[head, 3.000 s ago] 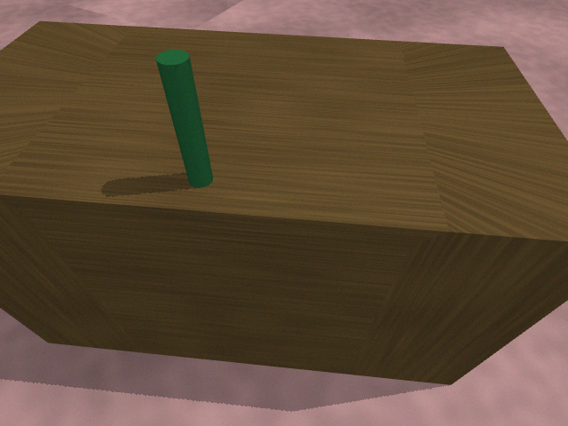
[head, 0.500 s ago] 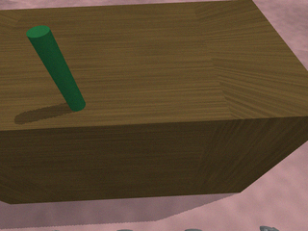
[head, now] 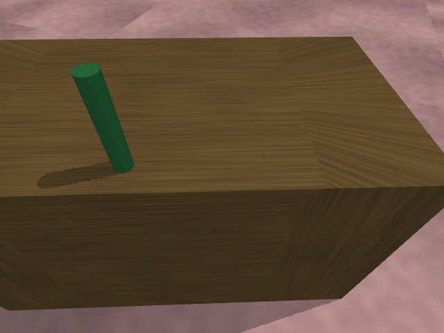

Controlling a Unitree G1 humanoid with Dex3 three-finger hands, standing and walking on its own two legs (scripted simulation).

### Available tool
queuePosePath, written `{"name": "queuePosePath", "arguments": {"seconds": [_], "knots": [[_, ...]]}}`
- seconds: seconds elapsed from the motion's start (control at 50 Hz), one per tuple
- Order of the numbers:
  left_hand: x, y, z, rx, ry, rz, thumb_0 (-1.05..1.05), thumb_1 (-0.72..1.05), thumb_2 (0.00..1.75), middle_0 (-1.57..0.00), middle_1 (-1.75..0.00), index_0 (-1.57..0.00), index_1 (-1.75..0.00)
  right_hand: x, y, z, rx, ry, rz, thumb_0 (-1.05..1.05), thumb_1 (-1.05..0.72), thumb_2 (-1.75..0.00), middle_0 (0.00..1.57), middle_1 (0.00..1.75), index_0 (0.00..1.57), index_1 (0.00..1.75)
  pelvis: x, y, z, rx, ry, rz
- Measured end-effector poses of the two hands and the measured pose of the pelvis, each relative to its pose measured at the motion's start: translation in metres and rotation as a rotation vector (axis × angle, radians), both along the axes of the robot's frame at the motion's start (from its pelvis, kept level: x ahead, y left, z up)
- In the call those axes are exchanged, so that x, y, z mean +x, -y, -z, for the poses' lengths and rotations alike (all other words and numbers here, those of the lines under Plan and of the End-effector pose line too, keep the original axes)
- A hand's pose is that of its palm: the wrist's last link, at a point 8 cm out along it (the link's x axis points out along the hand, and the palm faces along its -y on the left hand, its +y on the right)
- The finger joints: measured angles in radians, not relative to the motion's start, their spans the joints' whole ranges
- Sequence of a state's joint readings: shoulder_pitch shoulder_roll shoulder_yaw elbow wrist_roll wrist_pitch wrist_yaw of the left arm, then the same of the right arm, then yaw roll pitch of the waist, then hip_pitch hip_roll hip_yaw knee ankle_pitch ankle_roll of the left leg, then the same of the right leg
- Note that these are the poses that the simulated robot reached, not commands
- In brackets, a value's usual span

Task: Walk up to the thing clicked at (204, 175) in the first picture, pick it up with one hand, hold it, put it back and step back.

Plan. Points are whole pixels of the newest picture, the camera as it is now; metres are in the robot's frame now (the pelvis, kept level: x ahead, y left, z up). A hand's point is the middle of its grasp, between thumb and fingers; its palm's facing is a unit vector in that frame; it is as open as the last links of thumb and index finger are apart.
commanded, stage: walk up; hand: left
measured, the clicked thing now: (107, 125) +0.45 +0.23 +0.13
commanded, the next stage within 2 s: stand in 0.56 s
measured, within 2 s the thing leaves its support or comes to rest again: neither
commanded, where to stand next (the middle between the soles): +0.07 +0.01 m, yaw +1 degrees
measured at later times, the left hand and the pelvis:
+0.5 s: hand out of the picture +0.10 +0.26 -0.15, palm faces +0.01 -0.94 -0.33, open 7.4 cm; pelvis +0.01 +0.00 +0.00, yaw +0 degrees
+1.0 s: hand out of the picture +0.09 +0.25 -0.16, palm faces -0.02 -0.94 -0.33, open 7.4 cm; pelvis +0.02 +0.00 +0.00, yaw +0 degrees
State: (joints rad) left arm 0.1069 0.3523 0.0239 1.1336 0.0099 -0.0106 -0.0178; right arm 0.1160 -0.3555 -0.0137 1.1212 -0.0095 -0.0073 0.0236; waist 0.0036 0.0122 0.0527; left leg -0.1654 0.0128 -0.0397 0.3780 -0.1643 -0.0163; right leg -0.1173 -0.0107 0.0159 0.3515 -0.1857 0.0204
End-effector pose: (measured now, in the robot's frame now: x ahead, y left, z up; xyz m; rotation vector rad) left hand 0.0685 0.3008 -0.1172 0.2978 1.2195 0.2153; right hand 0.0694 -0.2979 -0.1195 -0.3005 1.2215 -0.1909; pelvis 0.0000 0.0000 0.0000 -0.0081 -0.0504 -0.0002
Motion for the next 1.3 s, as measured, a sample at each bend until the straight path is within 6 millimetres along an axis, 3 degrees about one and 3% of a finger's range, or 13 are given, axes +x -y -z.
{"name": "queuePosePath", "arguments": {"seconds": [0.16,0.52,0.94,1.3], "knots": [[-0.002,0.000,0.002,-0.005,-0.027,-0.011,0.01,0.90,0.90,-0.21,-0.30,-0.20,-0.30,0.004,-0.003,0.000,-0.001,-0.016,0.005,0.00,-0.91,-0.90,0.20,0.30,0.20,0.30,0.006,-0.002,-0.001,0.000,-0.006,-0.002],[0.026,0.001,-0.001,-0.007,0.016,0.002,0.01,0.90,0.90,-0.21,-0.30,-0.20,-0.30,0.025,-0.009,-0.002,0.005,0.014,0.002,0.00,-0.91,-0.90,0.20,0.30,0.20,0.30,0.015,-0.004,-0.002,0.004,-0.011,-0.007],[0.015,0.007,0.002,-0.006,-0.038,0.008,0.01,0.90,0.90,-0.21,-0.30,-0.20,-0.30,0.020,0.002,-0.001,-0.011,-0.019,0.000,0.00,-0.91,-0.90,0.20,0.30,0.20,0.30,0.021,0.002,-0.002,0.009,-0.018,-0.002],[0.026,0.008,-0.002,0.006,-0.016,0.015,0.01,0.90,0.90,-0.21,-0.30,-0.20,-0.30,0.026,0.005,0.000,-0.007,-0.004,-0.005,0.00,-0.91,-0.90,0.20,0.30,0.20,0.30,0.026,0.006,-0.002,0.011,-0.015,0.003]]}}
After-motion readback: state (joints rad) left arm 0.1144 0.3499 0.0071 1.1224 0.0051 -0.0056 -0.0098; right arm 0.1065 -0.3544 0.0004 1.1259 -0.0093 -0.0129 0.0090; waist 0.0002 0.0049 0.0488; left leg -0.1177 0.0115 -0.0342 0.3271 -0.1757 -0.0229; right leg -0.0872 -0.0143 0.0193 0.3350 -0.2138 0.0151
